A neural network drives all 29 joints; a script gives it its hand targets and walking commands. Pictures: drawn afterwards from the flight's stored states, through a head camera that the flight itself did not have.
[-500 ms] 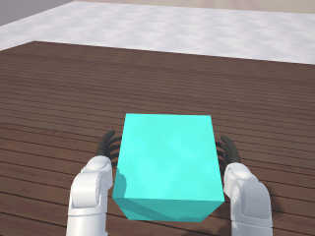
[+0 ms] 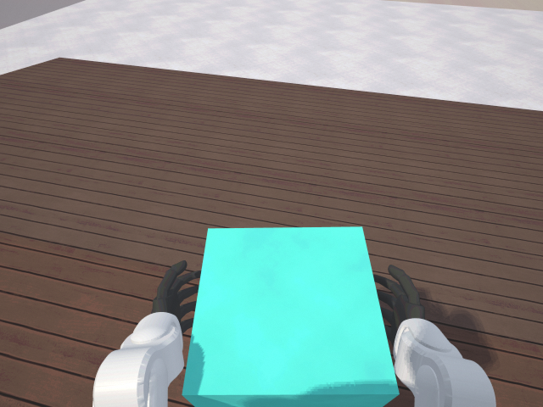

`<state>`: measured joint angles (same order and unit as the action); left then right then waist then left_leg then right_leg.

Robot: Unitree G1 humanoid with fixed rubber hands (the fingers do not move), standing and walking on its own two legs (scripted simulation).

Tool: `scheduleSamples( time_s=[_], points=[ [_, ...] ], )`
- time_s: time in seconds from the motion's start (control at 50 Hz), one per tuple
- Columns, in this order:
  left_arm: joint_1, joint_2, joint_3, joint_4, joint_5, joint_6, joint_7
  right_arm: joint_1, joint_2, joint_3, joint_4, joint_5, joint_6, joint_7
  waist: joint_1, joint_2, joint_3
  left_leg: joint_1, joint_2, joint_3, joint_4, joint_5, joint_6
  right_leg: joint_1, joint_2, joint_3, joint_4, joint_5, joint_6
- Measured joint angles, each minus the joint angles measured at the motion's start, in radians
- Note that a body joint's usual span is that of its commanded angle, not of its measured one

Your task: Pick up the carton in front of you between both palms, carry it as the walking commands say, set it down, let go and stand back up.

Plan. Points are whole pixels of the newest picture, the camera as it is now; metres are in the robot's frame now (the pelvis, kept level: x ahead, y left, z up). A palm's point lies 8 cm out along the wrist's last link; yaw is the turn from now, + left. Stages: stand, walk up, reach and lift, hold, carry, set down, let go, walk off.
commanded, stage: carry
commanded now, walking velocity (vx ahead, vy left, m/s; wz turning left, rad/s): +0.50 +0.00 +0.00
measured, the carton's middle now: (285, 334) +0.24 +0.00 +0.01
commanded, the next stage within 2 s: none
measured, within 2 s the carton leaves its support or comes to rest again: neither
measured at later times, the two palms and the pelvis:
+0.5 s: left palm (203, 169) +0.56 +0.17 +0.07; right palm (351, 179) +0.54 -0.13 +0.07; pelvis +0.32 +0.03 +0.00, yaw -4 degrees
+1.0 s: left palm (243, 84) +0.95 +0.12 +0.08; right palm (349, 90) +0.95 -0.19 +0.07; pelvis +0.65 -0.03 -0.01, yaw -2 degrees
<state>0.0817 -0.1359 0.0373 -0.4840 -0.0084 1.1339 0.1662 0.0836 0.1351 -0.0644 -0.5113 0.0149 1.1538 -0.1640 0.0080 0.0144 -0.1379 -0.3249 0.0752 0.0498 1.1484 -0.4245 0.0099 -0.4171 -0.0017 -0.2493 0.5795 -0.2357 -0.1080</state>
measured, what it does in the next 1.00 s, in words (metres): walks ahead: left foot, then right foot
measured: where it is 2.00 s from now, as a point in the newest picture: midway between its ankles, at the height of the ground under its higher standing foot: (283, 221)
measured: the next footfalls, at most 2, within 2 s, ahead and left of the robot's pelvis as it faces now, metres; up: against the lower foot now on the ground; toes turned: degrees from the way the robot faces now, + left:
left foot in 0.40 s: +0.45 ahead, +0.11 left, +0.00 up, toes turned +9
right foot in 0.90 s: +0.78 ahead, -0.11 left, +0.00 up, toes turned -12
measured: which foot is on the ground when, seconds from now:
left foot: up 0.00-0.38, down 0.40-0.94, up 0.96-1.00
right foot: down 0.00-0.44, up 0.46-0.88, down 0.90-1.00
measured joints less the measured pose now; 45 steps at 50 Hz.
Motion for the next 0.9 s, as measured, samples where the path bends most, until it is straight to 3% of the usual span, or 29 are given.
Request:
scheduleSamples(
  time_s=[0.06, 0.14, 0.26, 0.36, 0.4, 0.42, 0.46, 0.5, 0.56, 0.64, 0.74, 0.84, 0.9],
  points=[
    [0.014, -0.002, 0.007, -0.006, 0.009, 0.017, 0.0, 0.004, 0.001, 0.015, 0.022, -0.017, 0.0, 0.014, 0.027, -0.017, -0.007, -0.145, 0.008, 0.021, -0.027, 0.085, 0.007, 0.094, 0.009, 0.007, -0.112, 0.011, 0.008],
    [0.006, -0.001, 0.011, -0.006, 0.01, 0.015, -0.002, 0.008, 0.001, 0.021, 0.023, -0.026, -0.016, 0.021, 0.044, -0.029, -0.016, -0.251, 0.02, 0.044, -0.238, 0.177, -0.005, 0.211, 0.008, 0.025, -0.23, 0.007, 0.019],
    [-0.016, 0.002, 0.003, -0.017, 0.005, 0.011, -0.006, 0.013, 0.002, 0.018, -0.018, -0.035, -0.02, 0.017, 0.027, -0.024, -0.022, -0.297, 0.024, 0.081, -0.485, 0.342, -0.012, 0.384, 0.003, 0.048, -0.338, -0.049, 0.052],
    [-0.009, 0.002, -0.005, -0.029, 0.008, 0.022, -0.008, 0.018, 0.003, 0.012, -0.037, -0.025, -0.001, 0.012, 0.01, -0.03, -0.015, -0.251, -0.003, 0.14, -0.6, 0.355, 0.014, 0.513, -0.011, 0.066, -0.34, -0.16, 0.094],
    [-0.003, 0.001, -0.004, -0.035, 0.013, 0.027, -0.009, 0.013, 0.002, 0.014, -0.031, -0.021, 0.004, 0.014, 0.008, -0.042, -0.004, -0.19, -0.028, 0.18, -0.647, 0.324, 0.029, 0.538, -0.033, 0.073, -0.259, -0.24, 0.114],
    [-0.002, 0.001, 0.003, -0.034, 0.016, 0.028, -0.009, 0.007, 0.001, 0.019, -0.014, -0.021, -0.001, 0.015, 0.003, -0.058, 0.003, -0.17, -0.042, 0.192, -0.64, 0.358, 0.054, 0.521, -0.059, 0.073, -0.16, -0.287, 0.119],
    [-0.006, 0.002, 0.023, -0.01, 0.021, 0.027, -0.009, -0.015, -0.001, 0.029, 0.043, -0.025, -0.014, 0.016, -0.013, -0.073, 0.015, -0.169, -0.045, 0.21, -0.558, 0.293, 0.086, 0.38, -0.09, 0.125, 0.191, -0.24, 0.116],
    [-0.008, 0.002, 0.03, 0.011, 0.026, 0.026, -0.011, -0.018, -0.001, 0.031, 0.074, -0.028, -0.022, 0.018, -0.023, -0.056, 0.035, -0.129, -0.04, 0.21, -0.571, 0.237, 0.089, 0.204, -0.067, 0.19, 0.503, -0.203, 0.102],
    [0.004, 0.0, 0.016, 0.026, 0.038, 0.009, -0.024, 0.011, 0.002, 0.026, 0.072, -0.03, -0.039, 0.018, -0.034, -0.036, 0.055, -0.039, -0.043, 0.204, -0.667, 0.235, 0.073, 0.004, -0.07, 0.198, 0.623, -0.112, 0.084],
    [0.018, -0.001, 0.001, 0.04, 0.056, -0.034, -0.044, 0.031, 0.003, 0.025, 0.065, -0.034, -0.067, 0.025, -0.045, -0.018, 0.056, 0.083, -0.043, 0.185, -0.781, 0.221, 0.063, -0.147, -0.097, 0.177, 0.467, -0.014, 0.093],
    [0.011, -0.001, 0.005, 0.038, 0.064, -0.064, -0.048, 0.008, 0.001, 0.027, 0.079, -0.034, -0.093, 0.03, -0.038, -0.018, 0.038, 0.224, -0.044, 0.169, -0.858, 0.163, 0.035, -0.212, -0.11, 0.144, 0.194, 0.108, 0.11],
    [-0.066, 0.008, 0.035, 0.066, 0.043, -0.065, -0.02, -0.071, -0.007, 0.016, 0.115, -0.03, -0.099, 0.02, -0.023, -0.022, 0.038, 0.352, -0.047, 0.16, -0.846, 0.044, -0.006, -0.187, -0.087, 0.095, 0.025, 0.184, 0.078],
    [-0.173, 0.01, 0.071, 0.139, 0.031, -0.071, 0.008, -0.163, -0.009, -0.019, 0.165, -0.031, -0.098, -0.011, -0.02, -0.008, 0.049, 0.394, -0.03, 0.145, -0.743, -0.072, -0.034, -0.116, -0.054, 0.058, -0.03, 0.137, 0.05]
  ],
)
